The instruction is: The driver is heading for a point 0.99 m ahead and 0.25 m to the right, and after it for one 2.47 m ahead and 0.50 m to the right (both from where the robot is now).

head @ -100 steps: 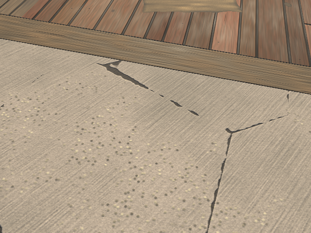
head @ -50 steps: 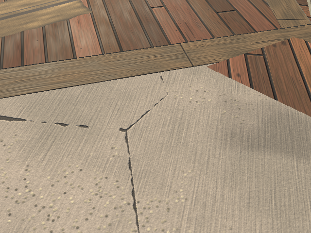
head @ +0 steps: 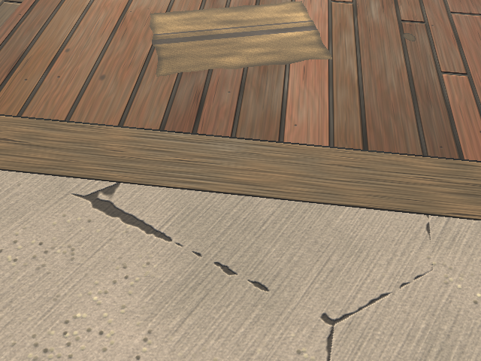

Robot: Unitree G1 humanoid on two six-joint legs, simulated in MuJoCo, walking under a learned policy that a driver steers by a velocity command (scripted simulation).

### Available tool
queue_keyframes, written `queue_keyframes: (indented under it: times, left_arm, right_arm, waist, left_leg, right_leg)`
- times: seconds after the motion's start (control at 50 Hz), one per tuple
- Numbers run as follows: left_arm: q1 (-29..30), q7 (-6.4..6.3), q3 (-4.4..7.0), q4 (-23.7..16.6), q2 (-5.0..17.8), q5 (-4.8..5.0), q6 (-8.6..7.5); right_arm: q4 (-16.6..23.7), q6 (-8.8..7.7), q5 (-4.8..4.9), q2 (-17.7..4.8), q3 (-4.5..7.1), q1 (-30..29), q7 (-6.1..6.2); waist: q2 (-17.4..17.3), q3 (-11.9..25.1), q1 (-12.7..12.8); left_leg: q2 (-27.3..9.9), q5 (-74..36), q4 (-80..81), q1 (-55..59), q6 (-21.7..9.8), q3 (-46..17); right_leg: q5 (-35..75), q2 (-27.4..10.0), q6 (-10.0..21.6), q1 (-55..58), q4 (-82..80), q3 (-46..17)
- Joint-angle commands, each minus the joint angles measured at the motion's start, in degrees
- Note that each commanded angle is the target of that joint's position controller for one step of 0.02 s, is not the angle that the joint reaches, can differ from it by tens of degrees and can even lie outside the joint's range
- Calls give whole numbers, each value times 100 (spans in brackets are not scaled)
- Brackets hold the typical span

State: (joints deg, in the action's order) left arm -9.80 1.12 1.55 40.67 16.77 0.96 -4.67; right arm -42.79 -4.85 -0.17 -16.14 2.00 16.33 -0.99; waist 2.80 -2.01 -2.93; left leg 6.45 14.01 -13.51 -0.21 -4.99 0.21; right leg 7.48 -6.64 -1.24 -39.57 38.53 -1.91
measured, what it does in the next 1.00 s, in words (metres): walks ahead, turning right: right foot, then left foot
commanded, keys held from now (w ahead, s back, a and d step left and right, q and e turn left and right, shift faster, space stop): w+e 0.80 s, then w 0.20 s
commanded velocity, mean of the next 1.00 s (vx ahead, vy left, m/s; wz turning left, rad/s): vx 0.50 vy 0.00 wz -0.47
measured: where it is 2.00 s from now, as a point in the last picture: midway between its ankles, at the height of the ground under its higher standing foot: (335, 203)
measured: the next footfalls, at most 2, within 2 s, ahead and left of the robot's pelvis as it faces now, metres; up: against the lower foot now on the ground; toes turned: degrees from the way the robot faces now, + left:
right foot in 0.16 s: +0.28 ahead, -0.14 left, +0.00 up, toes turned -6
left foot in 0.62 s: +0.58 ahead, +0.02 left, +0.00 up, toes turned -25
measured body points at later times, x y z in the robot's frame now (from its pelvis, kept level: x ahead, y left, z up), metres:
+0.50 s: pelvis +0.30 -0.05 +0.00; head +0.34 -0.08 +0.45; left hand +0.44 +0.21 -0.10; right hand +0.44 -0.35 -0.08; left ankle +0.52 +0.07 -0.69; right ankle +0.24 -0.13 -0.74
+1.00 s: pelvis +0.56 -0.10 +0.00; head +0.59 -0.12 +0.45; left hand +0.87 -0.01 -0.08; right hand +0.42 -0.35 -0.12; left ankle +0.55 +0.03 -0.74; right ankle +0.61 -0.32 -0.69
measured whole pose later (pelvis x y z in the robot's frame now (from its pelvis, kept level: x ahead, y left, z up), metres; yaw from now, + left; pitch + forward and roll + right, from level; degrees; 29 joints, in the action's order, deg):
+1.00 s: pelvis +0.56 -0.10 +0.00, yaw -32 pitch +1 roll +2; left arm -7.0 1.5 2.6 35.1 16.3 1.0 -2.0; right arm -48.3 -4.8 0.6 -16.5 3.2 21.3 -0.6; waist 2.6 -1.7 -5.8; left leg 0.8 15.3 -14.3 -0.4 -0.8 7.1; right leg -3.6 -4.7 -0.2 -37.1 41.9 -3.1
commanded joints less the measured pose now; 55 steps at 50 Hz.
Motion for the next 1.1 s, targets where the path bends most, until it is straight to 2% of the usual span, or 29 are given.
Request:
queue_keyframes:
  times: [0.02, 0.06, 0.1, 0.12, 0.14, 0.16, 0.18, 0.2, 0.22, 0.24, 0.26, 0.28, 0.36, 0.44, 0.52, 0.58, 0.6, 0.62, 0.64, 0.66, 0.68, 0.7, 0.72, 0.78, 0.88, 0.96, 1.04, 1.08, 1.1]
  left_arm:
    - [794, 126, 61, -628, 359, 56, -114]
    - [920, 218, 65, -758, 361, 28, -119]
    - [706, 272, 106, -808, 441, -2, -100]
    - [363, 260, 182, -768, 590, -18, -71]
    - [-341, 226, 316, -631, 817, -24, -51]
    - [-1219, 159, 465, -499, 1148, -7, -19]
    - [-1669, 123, 631, -487, 1794, -15, -10]
    - [-1848, 104, 504, -496, 1304, 23, -1]
    - [-1623, 70, 408, -511, 1016, -17, 20]
    - [-1251, 50, 395, -588, 965, -22, 38]
    - [-926, 45, 368, -648, 890, -21, 62]
    - [-717, 29, 325, -721, 797, -74, 59]
    - [-492, -70, 350, -693, 880, -44, 52]
    - [-747, -181, 412, -515, 1029, 19, 130]
    - [-1071, -210, 436, -349, 1029, 80, 212]
    - [-950, -219, 443, -350, 967, 46, 256]
    - [-916, -209, 400, -370, 821, 27, 267]
    - [-935, -178, 282, -437, 495, -18, 249]
    - [-1642, -167, 142, -533, 36, -5, 211]
    - [-1812, -173, 160, -625, 357, 132, 173]
    - [-1357, -192, 296, -539, 863, 157, 200]
    - [-874, -199, 340, -623, 964, 85, 237]
    - [-656, -189, 347, -676, 890, 19, 253]
    - [-665, -113, 333, -716, 576, 71, 318]
    - [-215, -81, 204, -858, 221, -5, 307]
    - [508, 58, 115, -975, 103, -11, 170]
    - [1084, 153, 120, -1202, 179, 20, 108]
    - [862, 160, 208, -1190, 363, -5, 70]
    - [253, 136, 315, -1019, 537, -32, 55]
  right_arm:
    - [62, -18, 27, -997, 280, 259, 35]
    - [-26, 67, 46, -1024, 301, 320, 62]
    - [-20, 152, 51, -1112, 327, 211, 113]
    - [11, 196, 40, -1187, 346, 149, 151]
    - [55, 257, 27, -1198, 337, 60, 195]
    - [153, 251, -16, -1107, 281, 55, 254]
    - [408, 99, -101, -534, 79, 726, 183]
    - [337, -85, -123, -622, 38, 517, 78]
    - [521, -209, 133, -974, 135, -8, -22]
    - [653, -281, 173, -932, 93, -364, -41]
    - [693, -303, 60, -888, 101, -541, -16]
    - [701, -263, -18, -907, 138, -481, 11]
    - [649, -72, -99, -672, 79, -275, 85]
    - [834, -95, -75, -429, -26, -1200, 75]
    - [931, -177, 48, -639, 66, -1587, 9]
    - [855, -243, 80, -853, 206, -1233, 1]
    - [748, -263, 61, -935, 279, -810, 28]
    - [698, -290, -34, -1152, 364, -160, 70]
    - [629, -239, -128, -1604, 476, 423, 103]
    - [448, -164, 0, -1532, 501, 704, 39]
    - [559, -149, 32, -1056, 387, 410, 47]
    - [580, -112, 8, -863, 323, 148, 67]
    - [567, -95, -28, -716, 267, -61, 71]
    - [429, -134, -45, -549, 232, -220, 103]
    - [89, -169, -14, -807, 315, -26, 63]
    - [-131, -91, 94, -970, 324, 96, 61]
    - [-452, 32, 206, -1119, 344, 537, 49]
    - [-537, 115, 244, -1230, 355, 537, 62]
    - [-551, 146, 263, -1269, 349, 435, 75]
  waist:
    - [-443, -321, -285]
    - [-439, -305, -267]
    - [-580, -57, -60]
    - [-705, 255, 144]
    - [-676, 712, 556]
    - [-461, 1266, 991]
    - [883, 2091, 725]
    - [879, 2635, 896]
    - [502, 1897, 989]
    - [-25, 1240, 863]
    - [-429, 714, 655]
    - [-329, 517, 440]
    - [-5, 304, 175]
    - [147, 199, 532]
    - [276, 265, 659]
    - [470, 290, 381]
    - [446, 453, 152]
    - [114, 1053, -153]
    - [-1262, 1874, -4]
    - [-2199, 1947, 2]
    - [-1332, 1167, -160]
    - [-927, 652, -171]
    - [-756, 328, -86]
    - [-1051, 129, 126]
    - [-683, 42, 105]
    - [-610, -126, -104]
    - [-678, -272, -195]
    - [-796, -117, 86]
    - [-780, 250, 496]
  left_leg:
    - [-1804, -1765, 422, -46, -669, -319]
    - [-1979, -2351, 130, 533, -602, -274]
    - [-1997, -3922, -435, 823, -451, -112]
    - [-1939, -5072, -984, 870, -367, -11]
    - [-1768, -5815, -1991, 677, -231, 199]
    - [-1602, -5040, -3399, -347, -6, 355]
    - [-593, -1468, -5795, -2927, 449, 416]
    - [-132, 1716, -6507, -3912, 479, -556]
    - [-524, 1385, -6669, -4451, 387, -829]
    - [-779, 967, -6287, -4481, 339, -709]
    - [-957, 733, -5729, -4339, 373, -606]
    - [-1106, 539, -5373, -3965, 435, -601]
    - [-1104, 141, -4396, -3456, 885, -356]
    - [-798, -1494, -2540, -2899, 1021, -256]
    - [-626, -1746, -1679, -2565, 910, -502]
    - [-659, -1131, -1423, -2102, 621, -552]
    - [-692, -1073, -1217, -1482, 466, -468]
    - [-1316, -808, -1264, -310, 153, -985]
    - [-2636, -92, -1082, 1671, -597, -2968]
    - [-3199, 1667, -458, 1933, -1009, -4843]
    - [-2913, 2191, -259, 1291, -770, -4234]
    - [-2662, 1531, -265, 640, -549, -3279]
    - [-2391, 720, -168, 78, -478, -2578]
    - [-2021, -366, 180, -564, -434, -1421]
    - [-2092, -1440, 457, -476, -698, -674]
    - [-1935, -1720, 492, -430, -574, -80]
    - [-2191, -2098, 307, 77, -500, -156]
    - [-2226, -3187, -175, 262, -407, -211]
    - [-2068, -3976, -871, 122, -286, -47]
  right_leg:
    - [37, 173, 185, 42, -462, 13]
    - [-524, 277, 338, -202, -606, 59]
    - [-1171, 521, 531, 172, -668, 308]
    - [-1467, 743, 646, 709, -614, 512]
    - [-1408, 997, 812, 1687, -754, 673]
    - [-951, 665, 1105, 3304, -798, 65]
    - [-1635, -855, 2199, 5727, -886, -2826]
    - [-2001, -1239, 2413, 6450, -1774, -4526]
    - [-2289, -1085, 2088, 6025, -1926, -3734]
    - [-2020, -888, 1924, 5165, -2018, -3069]
    - [-1434, -673, 1831, 4326, -2150, -2585]
    - [-889, -507, 1798, 3736, -2293, -2268]
    - [-10, -129, 1853, 2618, -2566, -1555]
    - [-640, 289, 1458, 2192, -2448, -1140]
    - [-1360, 69, 1268, 2659, -2074, -1763]
    - [-1440, -89, 1088, 2975, -1534, -2228]
    - [-1363, 99, 948, 2890, -1137, -2151]
    - [-1639, 413, 752, 2510, 30, -1819]
    - [-3608, 1215, 349, 894, 1943, -1011]
    - [-4241, 1031, 224, -366, 3155, -769]
    - [-3677, 730, 167, -638, 3599, -874]
    - [-3217, 551, 137, -597, 3607, -653]
    - [-2889, 392, 113, -437, 3393, -610]
    - [-2481, 124, 89, 27, 2948, -443]
    - [-1795, 118, 21, -151, 1705, -429]
    - [-871, 219, 97, 266, 263, -14]
    - [-1180, 340, 307, 482, -463, 196]
    - [-1547, 538, 481, 1076, -808, 308]
    - [-1337, 701, 618, 2039, -1110, 435]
